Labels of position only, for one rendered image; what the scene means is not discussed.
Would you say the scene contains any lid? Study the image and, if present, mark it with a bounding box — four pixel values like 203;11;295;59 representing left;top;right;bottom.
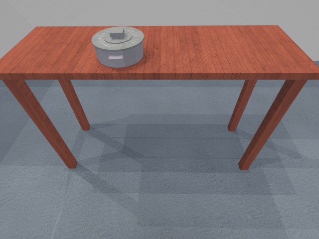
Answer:
91;26;144;52

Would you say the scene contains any knob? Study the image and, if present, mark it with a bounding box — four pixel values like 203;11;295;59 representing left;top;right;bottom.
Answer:
110;27;125;37

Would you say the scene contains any table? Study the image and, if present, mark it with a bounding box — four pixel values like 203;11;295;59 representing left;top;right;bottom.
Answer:
0;25;319;170

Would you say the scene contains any pot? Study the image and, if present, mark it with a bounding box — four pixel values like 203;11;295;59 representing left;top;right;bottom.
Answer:
94;43;143;68

